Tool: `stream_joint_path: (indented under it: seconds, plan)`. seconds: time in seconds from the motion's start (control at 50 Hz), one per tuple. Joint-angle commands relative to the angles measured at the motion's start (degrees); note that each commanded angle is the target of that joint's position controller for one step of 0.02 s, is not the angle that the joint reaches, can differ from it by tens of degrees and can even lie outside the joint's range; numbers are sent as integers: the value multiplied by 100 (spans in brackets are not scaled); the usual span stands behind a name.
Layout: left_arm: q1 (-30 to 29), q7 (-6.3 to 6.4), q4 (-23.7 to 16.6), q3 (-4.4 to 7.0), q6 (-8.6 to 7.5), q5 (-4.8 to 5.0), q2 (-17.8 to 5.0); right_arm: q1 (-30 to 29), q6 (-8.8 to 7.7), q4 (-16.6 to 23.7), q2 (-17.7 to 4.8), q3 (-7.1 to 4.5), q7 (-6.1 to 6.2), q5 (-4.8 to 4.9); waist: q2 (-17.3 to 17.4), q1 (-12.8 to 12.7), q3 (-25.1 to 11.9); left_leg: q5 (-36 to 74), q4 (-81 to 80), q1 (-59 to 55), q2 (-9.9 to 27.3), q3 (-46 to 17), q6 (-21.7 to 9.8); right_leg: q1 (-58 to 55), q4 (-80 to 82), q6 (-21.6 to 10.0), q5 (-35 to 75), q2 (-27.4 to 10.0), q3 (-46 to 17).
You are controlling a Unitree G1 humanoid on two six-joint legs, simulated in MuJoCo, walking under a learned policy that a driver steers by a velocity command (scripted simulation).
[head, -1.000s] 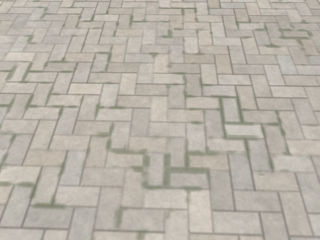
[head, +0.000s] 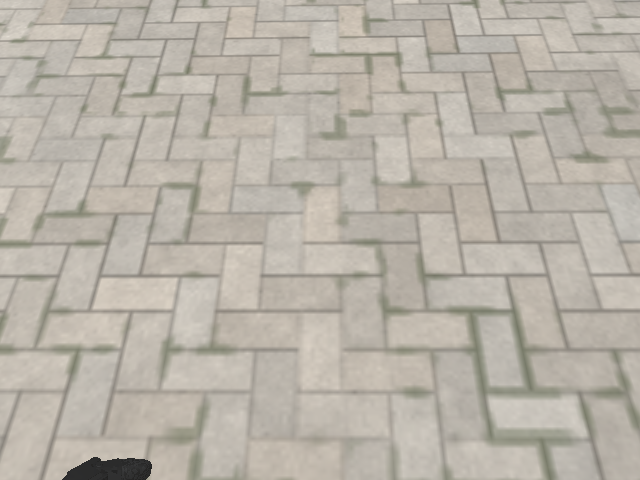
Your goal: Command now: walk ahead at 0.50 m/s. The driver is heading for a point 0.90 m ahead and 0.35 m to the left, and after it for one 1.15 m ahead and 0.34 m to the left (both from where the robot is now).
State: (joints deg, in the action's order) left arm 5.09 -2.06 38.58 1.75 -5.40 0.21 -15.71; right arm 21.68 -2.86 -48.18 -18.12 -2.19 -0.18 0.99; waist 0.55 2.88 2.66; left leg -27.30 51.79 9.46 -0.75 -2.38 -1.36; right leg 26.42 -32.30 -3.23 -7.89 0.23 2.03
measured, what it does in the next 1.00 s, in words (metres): walks ahead, turning left: left foot, then right foot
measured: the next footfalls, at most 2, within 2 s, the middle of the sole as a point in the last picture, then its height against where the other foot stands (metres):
left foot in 0.46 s outside the picture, level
right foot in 0.96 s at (318, 346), level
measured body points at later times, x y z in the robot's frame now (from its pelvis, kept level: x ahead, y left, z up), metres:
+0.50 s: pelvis +0.29 +0.05 -0.01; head +0.32 +0.06 +0.44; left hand +0.29 +0.34 -0.14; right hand +0.51 -0.18 -0.09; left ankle +0.39 +0.14 -0.73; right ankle +0.11 -0.10 -0.69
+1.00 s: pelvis +0.57 +0.07 +0.00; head +0.60 +0.08 +0.45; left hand +0.70 +0.38 -0.06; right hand +0.71 -0.19 -0.12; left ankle +0.40 +0.14 -0.70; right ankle +0.71 +0.00 -0.73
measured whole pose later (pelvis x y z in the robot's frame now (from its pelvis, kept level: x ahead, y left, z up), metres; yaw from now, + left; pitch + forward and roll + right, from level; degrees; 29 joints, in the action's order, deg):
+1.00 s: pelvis +0.57 +0.07 +0.00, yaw +23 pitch +2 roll -1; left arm 2.7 -0.9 38.3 2.3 -7.3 -0.5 -15.8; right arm 22.6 -1.1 -43.2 -18.0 -4.0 1.1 1.4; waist 1.3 4.3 0.4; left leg -28.4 43.2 8.8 -5.7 -13.3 -3.0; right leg 25.1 -29.0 -1.0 -6.1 2.7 -1.7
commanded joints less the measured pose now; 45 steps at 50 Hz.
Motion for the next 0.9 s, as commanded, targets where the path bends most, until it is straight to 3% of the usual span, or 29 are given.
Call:
stream_joint_path:
  seconds: [0.02, 0.04, 0.06, 0.12, 0.18, 0.24, 0.3, 0.36, 0.4, 0.42, 0.44, 0.46, 0.48, 0.5, 0.52, 0.54, 0.56, 0.58, 0.6, 0.66, 0.72, 0.78, 0.84, 0.9]
  plan:
    - [1449, 74, 60, 297, 31, 19, -917, -438, -309, 720, -767, -110, -53, 154, -624, -778, -1073, 235, 2149, 3360, 419, -295, -115, -3604, 1552, -1133, -737, -1882, -2915]
    - [1148, 61, 55, 249, 34, -1, -775, -641, -305, 753, -698, -111, -48, 57, -351, -618, -631, 618, 1761, 3229, 612, -188, -74, -2873, 1747, -1061, -237, -1642, -2401]
    - [958, 53, 32, 207, 5, -49, -649, -584, -255, 721, -656, -139, -45, -2, -430, -425, -457, 923, 1468, 2890, 786, -218, -32, -2364, 1943, -995, 140, -1449, -2037]
    - [843, 42, 139, 241, -98, -22, -723, -328, -89, 617, -358, -79, -36, -38, -499, -170, -348, 1278, 1097, 2471, 860, -113, 178, -1709, 2348, -1118, 872, -1283, -1436]
    - [982, 101, 314, 281, -107, -15, -859, -903, -72, 803, -275, -41, -7, -89, -378, -276, -84, 2059, 110, 2776, 892, -62, 331, -1681, 2539, -1102, 1168, -1164, -977]
    - [1104, 153, 426, 296, -62, -10, -967, -1436, -139, 892, -134, 16, -81, -44, -393, -490, 21, 3074, -1110, 2558, 739, 108, 287, -1773, 2608, -882, 1035, -994, -462]
    - [1435, 167, 645, 334, -30, 15, -1087, -1900, -160, 1046, -141, 24, -165, 22, -356, -708, 126, 3386, -1648, 2534, 617, 139, 167, -2195, 2613, -815, 818, -1226, -292]
    - [1503, 199, 795, 372, 60, 50, -1105, -2157, -154, 1229, -233, -13, -255, 35, -310, -709, 218, 2946, -1916, 2828, 548, 20, -78, -2913, 2364, -674, 1014, -1514, -159]
    - [1423, 237, 817, 409, 140, 65, -1167, -2090, -149, 1291, -300, -48, -311, -2, -360, -598, 128, 2417, -1981, 2682, 412, 182, -252, -3247, 1957, -546, 1873, -1594, -25]
    - [1340, 263, 795, 428, 181, 55, -1230, -1859, -136, 1274, -394, -102, -317, -16, -442, -446, -69, 2158, -1975, 2286, 242, 357, -352, -3317, 1534, -457, 2860, -1561, 82]
    - [1225, 296, 754, 434, 240, 43, -1260, -1287, -119, 1155, -554, -211, -305, -24, -436, -109, -452, 2124, -2066, 1486, 1, 575, -479, -3240, 689, -323, 3798, -1413, 296]
    - [1276, 352, 682, 386, 286, -2, -1144, -431, -93, 928, -858, -391, -253, -1, -259, 257, -980, 2243, -2120, 203, -179, 545, -646, -2698, -563, -121, 3892, -1131, 550]
    - [1686, 361, 416, 231, 212, -107, -759, 274, -52, 877, -1516, -584, -170, -25, 757, 277, -1722, 2083, -2086, -1985, 1076, -1602, -1397, -615, -2727, 228, 1956, -583, 679]
    - [1803, 280, 369, 77, 31, -154, -398, 245, -63, 935, -1461, -537, -185, 81, 1494, 89, -2319, 1077, -3173, -3114, 1947, -4327, -2165, 1082, -4227, 473, -2342, 450, -163]
    - [1393, 168, 304, 193, -146, 52, -913, 211, -85, 965, -1047, -404, -188, 44, 993, 310, -2030, 597, -3465, -2967, 1894, -4097, -1908, 1700, -4586, 330, -2266, 61, -903]
    - [938, 128, 149, 194, -242, 186, -982, -24, -105, 998, -879, -367, -171, -5, 626, 274, -1347, 874, -3489, -2278, 1691, -3311, -1702, 1842, -4408, 221, -1825, -177, -792]
    - [716, 156, 87, 183, -285, 97, -924, -340, -116, 1042, -796, -342, -168, -29, 82, 81, -827, 1508, -3551, -1443, 1464, -2718, -1569, 1724, -3891, 205, -1439, -396, -721]
    - [677, 199, 87, 230, -261, -31, -967, -597, -128, 1116, -640, -293, -151, -64, 40, -104, -655, 2126, -3638, -868, 1293, -2322, -1482, 1365, -3405, 238, -1164, -575, -738]
    - [731, 202, 69, 241, -206, -84, -940, -738, -119, 1196, -604, -274, -136, -102, 192, -247, -574, 2525, -3758, -478, 1157, -2174, -1492, 1058, -3215, 299, -1024, -616, -745]
    - [799, 223, 35, 213, -56, -132, -735, -714, -131, 1194, -698, -320, -52, -55, 245, -363, -467, 3177, -3960, 102, 986, -1722, -1590, 858, -2583, 573, -717, -570, -605]
    - [155, 243, -159, 154, -31, -135, -569, -484, -106, 1086, -832, -369, 56, -7, 234, -164, -263, 3057, -3985, 351, 719, -1372, -1378, 860, -1363, 747, 350, -421, -567]
    - [-444, 183, -299, 109, -88, -73, -454, -240, -43, 973, -863, -383, 119, 25, 353, 74, -207, 2581, -3881, 511, 540, -1302, -1131, 389, -253, 764, 1253, -148, -522]
    - [-791, 114, -427, 145, -152, -3, -563, 17, 16, 846, -849, -390, 140, 66, 405, 175, -185, 2348, -3596, 179, 689, -1698, -1062, 232, 239, 683, 1282, -23, -652]
    - [-686, 71, -426, 235, -217, 18, -753, 0, 83, 822, -813, -401, 168, 55, 570, 33, -219, 2419, -3108, -325, 867, -2196, -955, 10, 546, 486, 659, 4, -774]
